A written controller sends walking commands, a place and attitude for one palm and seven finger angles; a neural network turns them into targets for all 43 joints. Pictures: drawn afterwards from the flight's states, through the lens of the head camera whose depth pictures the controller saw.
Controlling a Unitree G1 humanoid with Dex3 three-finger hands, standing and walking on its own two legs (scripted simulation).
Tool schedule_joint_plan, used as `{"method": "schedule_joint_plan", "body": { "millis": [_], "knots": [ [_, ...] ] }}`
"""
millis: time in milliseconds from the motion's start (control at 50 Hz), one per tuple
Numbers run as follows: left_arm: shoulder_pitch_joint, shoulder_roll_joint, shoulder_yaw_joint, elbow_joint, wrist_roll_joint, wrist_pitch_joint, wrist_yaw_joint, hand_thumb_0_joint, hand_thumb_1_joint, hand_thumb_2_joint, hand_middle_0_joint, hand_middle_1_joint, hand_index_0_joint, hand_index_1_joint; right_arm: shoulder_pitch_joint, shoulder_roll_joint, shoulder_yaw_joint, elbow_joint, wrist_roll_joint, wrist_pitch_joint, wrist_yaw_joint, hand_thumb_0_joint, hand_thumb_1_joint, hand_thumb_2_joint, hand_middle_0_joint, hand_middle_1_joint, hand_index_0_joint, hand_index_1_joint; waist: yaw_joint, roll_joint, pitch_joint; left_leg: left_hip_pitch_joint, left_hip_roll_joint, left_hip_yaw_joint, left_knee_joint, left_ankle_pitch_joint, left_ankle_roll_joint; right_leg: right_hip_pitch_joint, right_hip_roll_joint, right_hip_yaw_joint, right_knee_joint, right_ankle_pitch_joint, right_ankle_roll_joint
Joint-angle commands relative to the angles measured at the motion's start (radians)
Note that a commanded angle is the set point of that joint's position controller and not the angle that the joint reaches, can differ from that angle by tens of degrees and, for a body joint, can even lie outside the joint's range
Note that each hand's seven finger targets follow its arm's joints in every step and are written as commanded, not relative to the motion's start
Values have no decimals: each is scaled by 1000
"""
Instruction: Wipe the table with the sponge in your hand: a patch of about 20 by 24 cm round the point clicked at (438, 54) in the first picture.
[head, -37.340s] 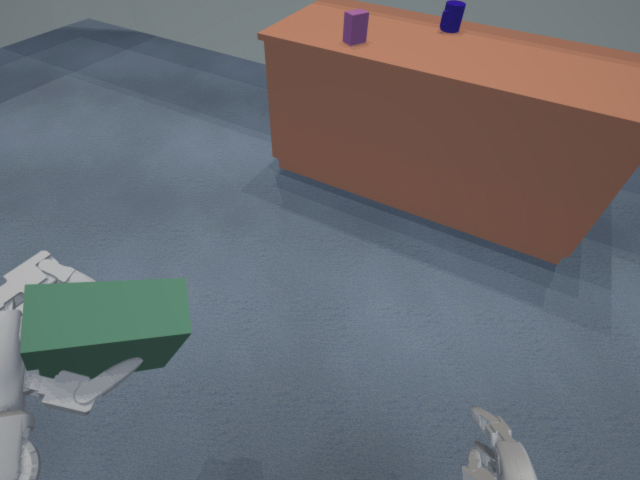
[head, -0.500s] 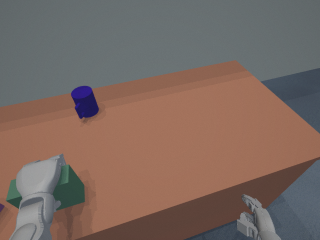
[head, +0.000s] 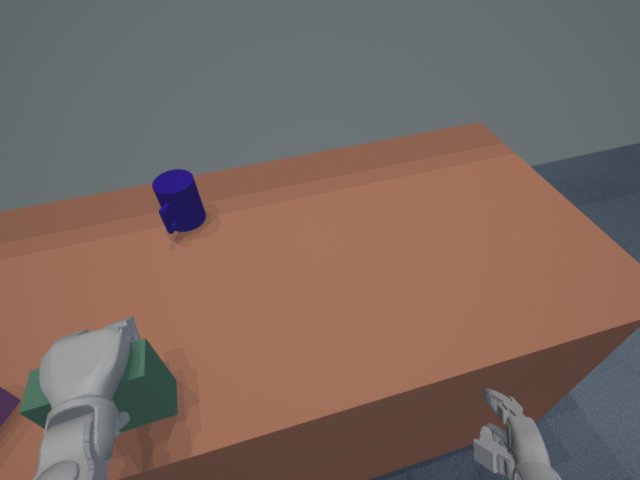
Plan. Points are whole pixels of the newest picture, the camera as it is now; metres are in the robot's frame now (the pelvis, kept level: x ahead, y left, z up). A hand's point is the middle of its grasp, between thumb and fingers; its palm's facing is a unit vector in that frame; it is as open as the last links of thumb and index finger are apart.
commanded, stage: lift the sponge slowly off the table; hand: left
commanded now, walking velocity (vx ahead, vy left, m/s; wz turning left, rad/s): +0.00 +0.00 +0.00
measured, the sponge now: (115, 400) +0.20 +0.31 -0.03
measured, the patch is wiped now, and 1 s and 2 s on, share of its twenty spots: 1.00 1.00 1.00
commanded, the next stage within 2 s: bring the sponge back beside the body in 1.92 s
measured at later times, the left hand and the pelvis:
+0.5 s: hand (122, 388) +0.20 +0.28 +0.02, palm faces -0.04 -0.10 -0.99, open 9.5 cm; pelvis +0.00 -0.01 +0.01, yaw +0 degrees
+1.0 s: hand (98, 376) +0.20 +0.30 +0.05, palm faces -0.03 -0.10 -0.99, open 9.5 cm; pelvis -0.01 -0.01 +0.01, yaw +0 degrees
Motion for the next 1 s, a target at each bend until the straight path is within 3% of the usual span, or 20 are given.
{"method": "schedule_joint_plan", "body": {
  "millis": [0,40,200,240,320,340,400,440,500,540,560,640,660,760,820,840,860,920,940,980],
  "knots": [
    [-25,73,5,-130,-44,-15,-24,0,100,1300,-1200,-1600,-1200,-1600,-178,-114,-37,-176,1,-59,-12,0,-900,-900,200,300,200,300,0,-87,-121,137,-57,28,-95,222,55,18,66,-74,-100,259,-93],
    [-11,114,45,-166,-45,-22,-19,0,100,1300,-1200,-1600,-1200,-1600,-182,-116,-39,-173,-3,-62,-12,0,-900,-900,200,300,200,300,9,-67,-127,148,-57,24,-100,226,53,30,68,-52,-105,260,-99],
    [-75,112,32,-210,-25,-22,-15,0,100,1300,-1200,-1600,-1200,-1600,-195,-108,-35,-171,-8,-66,-17,0,-900,-900,200,300,200,300,8,-73,-85,171,-60,24,-116,211,55,22,67,-62,-136,215,-96],
    [-132,144,49,-240,-18,-20,-10,0,100,1300,-1200,-1600,-1200,-1600,-203,-109,-32,-166,-10,-67,-21,0,-900,-900,200,300,200,300,7,-29,-83,186,-59,20,-130,201,52,22,71,-43,-143,185,-103],
    [-122,120,19,-262,-10,-15,-18,0,100,1300,-1200,-1600,-1200,-1600,-205,-100,-32,-168,-9,-73,-19,0,-900,-900,200,300,200,300,12,-25,-123,214,-62,26,-128,248,55,57,66,-55,-139,242,-103],
    [-122,169,70,-263,-16,-13,-16,0,100,1300,-1200,-1600,-1200,-1600,-205,-107,-32,-160,-11,-72,-23,0,-900,-900,200,300,200,300,18,-32,-124,218,-62,22,-136,238,53,69,70,-39,-150,231,-105],
    [-150,152,46,-267,-7,-8,-26,0,100,1300,-1200,-1600,-1200,-1600,-216,-104,-28,-157,-11,-70,-25,0,-900,-900,200,300,200,300,17,-30,-113,227,-67,27,-138,247,55,70,66,-49,-162,238,-102],
    [-166,210,97,-285,0,-9,-22,0,100,1300,-1200,-1600,-1200,-1600,-220,-108,-27,-151,-15,-69,-26,0,-900,-900,200,300,200,300,24,-8,-105,232,-64,21,-154,241,50,80,69,-31,-169,216,-109],
    [-139,192,84,-300,5,-11,-25,0,100,1300,-1200,-1600,-1200,-1600,-227,-102,-27,-153,-15,-70,-25,0,-900,-900,200,300,200,300,31,-3,-118,247,-68,30,-149,275,52,101,65,-47,-174,258,-107],
    [-134,239,133,-313,-3,-12,-22,0,100,1300,-1200,-1600,-1200,-1600,-231,-106,-28,-150,-17,-71,-28,0,-900,-900,200,300,200,300,34,-13,-104,251,-67,26,-158,259,51,107,67,-23,-186,243,-109],
    [-134,210,108,-309,-7,-9,-27,0,100,1300,-1200,-1600,-1200,-1600,-229,-103,-24,-154,-14,-71,-29,0,-900,-900,200,300,200,300,33,-13,-112,250,-71,32,-156,259,56,114,64,-44,-187,248,-105],
    [-177,262,151,-296,-17,-1,-42,0,100,1300,-1200,-1600,-1200,-1600,-245,-112,-21,-138,-13,-70,-35,0,-900,-900,200,300,200,300,28,-22,-74,262,-68,28,-178,231,52,108,62,-12,-218,204,-105],
    [-174,231,122,-295,-21,-1,-50,0,100,1300,-1200,-1600,-1200,-1600,-246,-107,-20,-145,-9,-72,-36,0,-900,-900,200,300,200,300,30,0,-79,267,-71,33,-175,230,57,112,59,-37,-220,199,-100],
    [-202,239,116,-298,-38,-27,-91,0,100,1300,-1200,-1600,-1200,-1600,-242,-109,-17,-139,-10,-86,-44,0,-900,-900,200,300,200,300,22,6,-77,284,-73,32,-185,227,61,120,58,-40,-236,194,-97],
    [-217,249,122,-276,-35,-50,-109,0,100,1300,-1200,-1600,-1200,-1600,-234,-112,-19,-127,-15,-90,-47,0,-900,-900,200,300,200,300,15,-42,-66,283,-70,33,-186,231,61,109,55,-27,-245,205,-94],
    [-217,290,162,-299,-42,-57,-109,0,100,1300,-1200,-1600,-1200,-1600,-237,-117,-20,-130,-14,-92,-49,0,-900,-900,200,300,200,300,19,-8,-63,288,-69,27,-198,219,58,119,58,-11,-252,182,-99],
    [-247,264,133,-308,-35,-62,-112,0,100,1300,-1200,-1600,-1200,-1600,-232,-112,-16,-134,-15,-92,-50,0,-900,-900,200,300,200,300,19,-2,-80,288,-72,31,-198,225,61,126,57,-44,-248,184,-97],
    [-230,268,145,-328,-28,-77,-105,0,100,1300,-1200,-1600,-1200,-1600,-229,-110,-23,-133,-18,-98,-47,0,-900,-900,200,300,200,300,24,13,-94,300,-67,29,-201,260,55,131,56,-35,-241,219,-100],
    [-211,308,190,-338,-34,-75,-99,0,100,1300,-1200,-1600,-1200,-1600,-232,-116,-23,-134,-19,-99,-49,0,-900,-900,200,300,200,300,32,19,-93,302,-67,24,-209,253,52,146,60,-20,-246,209,-104],
    [-191,280,172,-346,-27,-72,-95,0,100,1300,-1200,-1600,-1200,-1600,-234,-107,-22,-138,-16,-98,-44,0,-900,-900,200,300,200,300,35,22,-103,304,-66,27,-208,282,50,153,57,-33,-240,236,-103]
  ]
}}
